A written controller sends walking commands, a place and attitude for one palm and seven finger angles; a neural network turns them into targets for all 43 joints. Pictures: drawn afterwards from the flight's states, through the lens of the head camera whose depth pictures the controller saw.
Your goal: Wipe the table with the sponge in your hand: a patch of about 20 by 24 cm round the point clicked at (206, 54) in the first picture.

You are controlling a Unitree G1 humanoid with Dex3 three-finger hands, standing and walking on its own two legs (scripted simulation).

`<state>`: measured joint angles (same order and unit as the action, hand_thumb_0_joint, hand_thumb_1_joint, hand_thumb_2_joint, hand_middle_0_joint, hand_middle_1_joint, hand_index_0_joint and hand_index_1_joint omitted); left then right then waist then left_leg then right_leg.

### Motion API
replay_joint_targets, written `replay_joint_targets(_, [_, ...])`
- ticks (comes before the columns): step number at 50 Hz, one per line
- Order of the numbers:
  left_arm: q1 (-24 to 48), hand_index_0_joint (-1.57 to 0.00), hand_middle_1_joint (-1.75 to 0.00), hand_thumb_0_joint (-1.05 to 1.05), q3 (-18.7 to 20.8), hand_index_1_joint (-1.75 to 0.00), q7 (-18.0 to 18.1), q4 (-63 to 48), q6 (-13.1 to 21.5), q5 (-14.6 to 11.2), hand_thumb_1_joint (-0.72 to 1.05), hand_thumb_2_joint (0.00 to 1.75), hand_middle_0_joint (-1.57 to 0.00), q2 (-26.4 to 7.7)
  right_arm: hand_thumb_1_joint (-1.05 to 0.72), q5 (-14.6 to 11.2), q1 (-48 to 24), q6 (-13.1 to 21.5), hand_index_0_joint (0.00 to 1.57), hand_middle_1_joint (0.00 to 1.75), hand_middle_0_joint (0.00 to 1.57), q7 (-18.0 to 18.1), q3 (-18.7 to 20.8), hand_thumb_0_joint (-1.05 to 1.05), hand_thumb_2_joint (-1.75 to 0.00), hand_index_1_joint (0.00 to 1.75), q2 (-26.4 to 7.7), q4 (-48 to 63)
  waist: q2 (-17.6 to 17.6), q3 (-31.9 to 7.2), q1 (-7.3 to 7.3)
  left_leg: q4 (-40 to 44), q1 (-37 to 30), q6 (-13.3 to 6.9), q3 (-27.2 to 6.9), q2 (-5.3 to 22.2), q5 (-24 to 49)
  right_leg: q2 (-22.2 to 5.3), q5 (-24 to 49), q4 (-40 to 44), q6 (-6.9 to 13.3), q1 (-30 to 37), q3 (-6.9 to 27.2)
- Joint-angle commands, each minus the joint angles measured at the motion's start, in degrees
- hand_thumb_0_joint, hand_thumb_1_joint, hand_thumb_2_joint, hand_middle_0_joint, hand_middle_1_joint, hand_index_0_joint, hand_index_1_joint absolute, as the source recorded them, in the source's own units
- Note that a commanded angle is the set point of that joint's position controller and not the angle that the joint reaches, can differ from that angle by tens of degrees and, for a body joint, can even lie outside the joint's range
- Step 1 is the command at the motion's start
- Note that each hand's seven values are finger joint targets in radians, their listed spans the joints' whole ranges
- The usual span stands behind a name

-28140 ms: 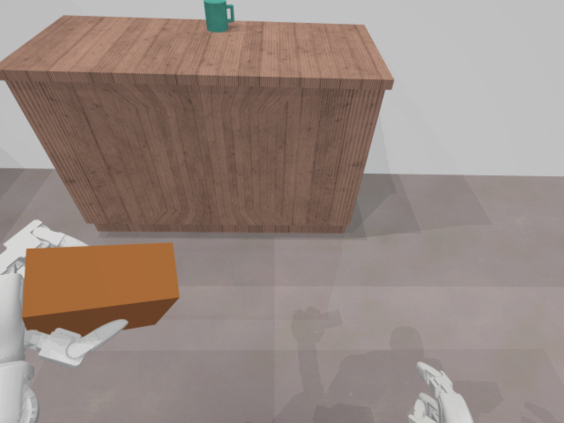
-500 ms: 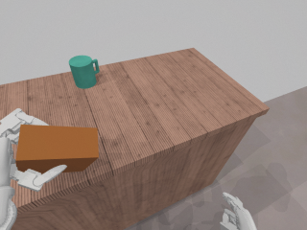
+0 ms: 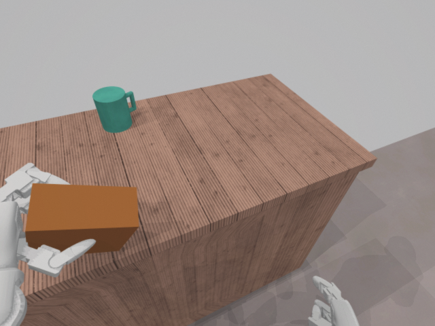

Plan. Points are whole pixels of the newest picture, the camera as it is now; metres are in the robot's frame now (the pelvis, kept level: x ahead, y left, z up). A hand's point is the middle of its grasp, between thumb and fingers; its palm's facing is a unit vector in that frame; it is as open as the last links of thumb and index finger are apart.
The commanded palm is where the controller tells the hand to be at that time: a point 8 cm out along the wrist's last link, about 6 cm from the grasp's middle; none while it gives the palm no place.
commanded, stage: shuffle to correct the standing spot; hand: left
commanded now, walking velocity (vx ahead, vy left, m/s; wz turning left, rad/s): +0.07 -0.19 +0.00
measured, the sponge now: (98, 222) +0.24 +0.21 +0.13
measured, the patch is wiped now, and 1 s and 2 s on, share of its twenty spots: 0.00 0.00 0.00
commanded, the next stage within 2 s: come to a stop and stand still in 0.86 s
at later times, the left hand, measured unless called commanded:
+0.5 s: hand (114, 204) +0.25 +0.18 +0.16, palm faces +0.34 -0.88 -0.34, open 10.3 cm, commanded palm +0.19 +0.22 +0.18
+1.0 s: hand (119, 224) +0.21 +0.16 +0.16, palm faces +0.39 -0.85 -0.34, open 10.3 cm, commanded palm +0.16 +0.20 +0.18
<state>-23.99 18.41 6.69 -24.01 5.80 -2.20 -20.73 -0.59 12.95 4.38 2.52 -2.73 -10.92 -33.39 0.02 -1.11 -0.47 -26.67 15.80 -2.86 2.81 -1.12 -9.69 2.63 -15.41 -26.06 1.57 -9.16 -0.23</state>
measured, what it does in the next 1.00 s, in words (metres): shifts its weight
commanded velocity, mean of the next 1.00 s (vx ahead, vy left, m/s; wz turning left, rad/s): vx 0.05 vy -0.18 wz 0.00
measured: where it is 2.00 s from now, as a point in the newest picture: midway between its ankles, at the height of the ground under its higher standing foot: outside the picture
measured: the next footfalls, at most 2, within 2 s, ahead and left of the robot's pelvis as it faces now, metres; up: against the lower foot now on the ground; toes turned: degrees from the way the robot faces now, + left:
right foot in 1.28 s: +0.11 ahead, -0.21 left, +0.00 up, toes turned +3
left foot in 1.44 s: +0.05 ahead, +0.02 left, +0.00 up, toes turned -1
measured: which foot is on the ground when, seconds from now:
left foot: down 0.00-1.00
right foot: down 0.00-1.00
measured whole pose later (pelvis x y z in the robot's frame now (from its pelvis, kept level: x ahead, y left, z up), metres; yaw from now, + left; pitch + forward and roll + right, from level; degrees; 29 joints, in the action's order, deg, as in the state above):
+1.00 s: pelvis +0.01 -0.09 -0.01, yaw +2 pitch -3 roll -1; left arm -24.1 18.3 5.8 -26.2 3.9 -5.8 -21.1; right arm -2.1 12.9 1.1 1.1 -2.1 -11.3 -32.4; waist 1.7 0.2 0.0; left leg -41.7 20.0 -0.1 -0.2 5.3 -17.4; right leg 9.4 -16.5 -25.9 9.7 -7.3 -5.3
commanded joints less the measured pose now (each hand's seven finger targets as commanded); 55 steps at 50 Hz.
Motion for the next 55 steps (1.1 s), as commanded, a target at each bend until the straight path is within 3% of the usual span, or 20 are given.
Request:
replay_joint_targets(1, [7.41,-1.2,-1.6,0.0,4.58,-1.6,0.72,-12.5,3.04,-0.75,0.1,1.3,-1.2,-8.54,-0.9,0.3,-7.59,2.71,0.2,0.3,0.2,0.89,2.99,0.0,-0.9,0.3,-7.51,8.97,3.39,-2.92,0.04,8.97,-4.57,0.32,-11.5,9.94,-17.62,-3.62,0.0,6.3,0.84,-4.44,1.18])
replay_joint_targets(13, [8.35,-1.2,-1.6,0.0,5.73,-1.6,0.54,-14.88,2.12,-2.56,0.1,1.3,-1.2,-10.37,-0.9,-0.58,-8.13,0.89,0.2,0.3,0.2,0.23,3.03,0.0,-0.9,0.3,-7.46,9.18,3.94,-5.49,0.91,-6.17,-6.65,-0.23,-5.48,8.87,5.36,-6.66,15.41,4.02,2.72,-3.1,4.74])
replay_joint_targets(20, [3.88,-1.2,-1.6,0.0,7.68,-1.6,0.04,-17.07,2.15,-3.56,0.1,1.3,-1.2,-11.27,-0.9,-0.79,-8.23,-0.75,0.2,0.3,0.2,-0.4,2.95,0.0,-0.9,0.3,-7.4,11.11,5.75,-6.83,0.43,-8.42,-7.62,-1.1,-6.15,10.04,17.63,-4.69,22.72,-0.05,0.95,-2.28,2.21])
replay_joint_targets(25, [4.34,-1.2,-1.6,0.0,7.95,-1.6,-0.1,-15.94,1.94,-4.3,0.1,1.3,-1.2,-10.93,-0.9,-1.22,-7.3,-1.38,0.2,0.3,0.2,-0.77,3.34,0.0,-0.9,0.3,-7.36,10.89,0.76,-5.85,1.05,-13.9,-2.35,0.65,-2.03,7.29,10.23,-8.58,29.55,3.44,3.02,1.4,6.78])
replay_joint_targets(27, [4.53,-1.2,-1.6,0.0,7.9,-1.6,-0.14,-15.63,2.13,-4.62,0.1,1.3,-1.2,-10.76,-0.9,-1.36,-7.28,-1.47,0.2,0.3,0.2,-0.87,3.46,0.0,-0.9,0.3,-7.26,11.0,2.47,-5.97,1.38,-12.02,-4.07,0.47,-1.66,6.9,7.64,-8.95,31.15,2.26,2.36,0.08,6.8])
replay_joint_targets(29, [3.05,-1.2,-1.6,0.0,7.28,-1.6,-0.24,-15.22,2.11,-4.67,0.1,1.3,-1.2,-10.2,-0.9,-1.05,-8.13,-1.8,0.2,0.3,0.2,-0.65,3.13,0.0,-0.9,0.3,-7.34,11.19,5.32,-5.32,1.37,-7.38,-9.12,-1.2,-4.19,8.62,8.77,-6.19,25.75,-1.09,-0.24,-5.14,3.28])
replay_joint_targets(31, [3.9,-1.2,-1.6,0.0,7.35,-1.6,-0.67,-15.19,2.07,-4.66,0.1,1.3,-1.2,-10.66,-0.9,-0.73,-8.63,-1.89,0.2,0.3,0.2,-0.44,3.1,0.0,-0.9,0.3,-7.77,11.71,6.38,-3.45,0.62,-4.25,-6.6,-2.25,-7.92,11.85,4.61,-3.89,17.15,0.48,-2.33,-6.52,2.65])
replay_joint_targets(32, [4.88,-1.2,-1.6,0.0,7.31,-1.6,-0.76,-15.98,2.01,-4.47,0.1,1.3,-1.2,-10.81,-0.9,-0.78,-8.55,-1.77,0.2,0.3,0.2,-0.41,3.26,0.0,-0.9,0.3,-7.51,11.81,5.04,-2.93,0.25,-5.63,-4.01,-1.57,-6.7,11.65,2.45,-4.41,15.64,4.17,-2.21,-4.3,3.78])
replay_joint_targets(36, [8.39,-1.2,-1.6,0.0,6.65,-1.6,-0.05,-15.81,2.01,-4.57,0.1,1.3,-1.2,-10.38,-0.9,-1.27,-6.91,-0.82,0.2,0.3,0.2,-0.85,3.38,0.0,-0.9,0.3,-6.98,10.63,-1.95,-3.56,0.99,-13.74,-1.06,0.98,-1.13,5.95,-2.45,-10.28,22.99,7.9,2.86,-0.38,10.57])
replay_joint_targets(39, [5.74,-1.2,-1.6,0.0,6.59,-1.6,0.11,-14.87,2.09,-4.69,0.1,1.3,-1.2,-10.08,-0.9,-1.25,-7.73,-0.84,0.2,0.3,0.2,-0.77,3.32,0.0,-0.9,0.3,-7.11,10.5,3.77,-4.9,1.15,-6.16,-9.68,-0.92,-3.42,7.25,1.31,-7.8,24.58,1.18,-2.46,-4.6,5.47])
replay_joint_targets(41, [5.81,-1.2,-1.6,0.0,6.74,-1.6,-0.34,-15.12,2.0,-4.62,0.1,1.3,-1.2,-10.62,-0.9,-0.91,-8.76,-1.25,0.2,0.3,0.2,-0.46,3.3,0.0,-0.9,0.3,-7.83,11.41,8.5,-2.75,0.72,-0.48,-9.1,-3.46,-11.29,12.85,-2.91,-3.52,13.36,-1.77,-5.42,-9.53,2.6])
replay_joint_targets(43, [7.23,-1.2,-1.6,0.0,6.67,-1.6,-0.43,-15.96,1.7,-4.19,0.1,1.3,-1.2,-11.16,-0.9,-0.93,-9.75,-1.43,0.2,0.3,0.2,-0.27,2.79,0.0,-0.9,0.3,-7.22,11.54,10.59,0.58,0.39,2.81,-1.58,-2.46,-12.17,13.82,-15.72,-3.11,1.58,3.83,-2.22,-6.51,3.18])
replay_joint_targets(45, [7.64,-1.2,-1.6,0.0,6.64,-1.6,-0.33,-15.07,1.67,-3.76,0.1,1.3,-1.2,-10.69,-0.9,-0.72,-8.2,-0.94,0.2,0.3,0.2,-0.29,3.01,0.0,-0.9,0.3,-7.07,11.44,3.79,2.24,0.33,-2.28,3.48,-0.37,-7.99,10.67,-17.79,-3.87,-1.4,9.47,0.58,-3.82,5.2])
replay_joint_targets(47, [6.58,-1.2,-1.6,0.0,6.67,-1.6,-0.13,-13.51,1.35,-4.09,0.1,1.3,-1.2,-10.11,-0.9,-1.32,-6.84,-0.39,0.2,0.3,0.2,-0.62,3.55,0.0,-0.9,0.3,-6.61,10.62,-5.39,-0.46,0.3,-18.52,4.11,1.65,-1.18,5.35,-8.95,-10.81,5.89,14.21,4.08,-1.63,14.78])
replay_joint_targets(48, [5.75,-1.2,-1.6,0.0,7.39,-1.6,0.35,-13.22,1.32,-4.06,0.1,1.3,-1.2,-10.93,-0.9,-1.76,-7.57,-0.09,0.2,0.3,0.2,-0.79,3.5,0.0,-0.9,0.3,-6.54,10.11,-4.46,-1.63,-0.04,-21.25,6.29,1.84,-1.47,4.54,-7.72,-13.3,15.28,13.49,5.93,1.48,17.29])
replay_joint_targets(50, [3.83,-1.2,-1.6,0.0,7.65,-1.6,0.5,-12.44,2.5,-3.86,0.1,1.3,-1.2,-10.69,-0.9,-1.48,-7.92,0.41,0.2,0.3,0.2,-1.12,3.43,0.0,-0.9,0.3,-6.73,9.98,-1.61,-2.59,-0.99,-22.2,12.97,1.66,-2.45,4.62,-10.58,-14.44,33.88,9.6,-2.77,9.47,16.64])
replay_joint_targets(51, [4.34,-1.2,-1.6,0.0,7.65,-1.6,0.52,-11.82,2.98,-3.74,0.1,1.3,-1.2,-10.74,-0.9,-1.51,-7.56,0.39,0.2,0.3,0.2,-1.1,3.25,0.0,-0.9,0.3,-6.58,9.31,-0.22,-2.37,-0.87,-19.44,12.71,1.16,-2.64,4.81,-10.9,-14.08,38.74,7.41,-4.96,10.29,14.37])
replay_joint_targets(53, [7.26,-1.2,-1.6,0.0,6.74,-1.6,0.43,-12.53,3.41,-3.51,0.1,1.3,-1.2,-10.47,-0.9,-1.24,-8.56,0.62,0.2,0.3,0.2,-0.79,2.51,0.0,-0.9,0.3,-6.77,8.15,4.16,-4.83,0.22,-4.7,-0.08,-0.47,-2.25,3.62,-4.21,-11.58,42.38,1.09,-5.13,6.83,8.02])
replay_joint_targets(54, [7.36,-1.2,-1.6,0.0,5.61,-1.6,0.39,-13.01,3.6,-3.6,0.1,1.3,-1.2,-9.4,-0.9,-0.92,-8.13,0.78,0.2,0.3,0.2,-0.65,2.59,0.0,-0.9,0.3,-6.95,8.16,6.28,-7.1,1.05,0.46,-10.52,-1.83,-3.69,4.44,5.93,-8.55,37.53,-4.02,-4.54,1.95,4.08])
replay_joint_targets(55, [66.1,-1.2,-1.6,0.0,39.89,-1.6,1.47,-25.04,10.1,6.07,0.1,1.3,-1.2,-54.74,-0.9,0.35,8.76,6.85,0.2,0.3,0.2,-0.32,7.75,0.0,-0.9,0.3,-9.86,5.59,-8.58,11.12,4.33,0.91,-11.1,-4.72,-2.62,10.3,7.27,-1.14,48.12,-13.3,-18.88,-27.66,1.7])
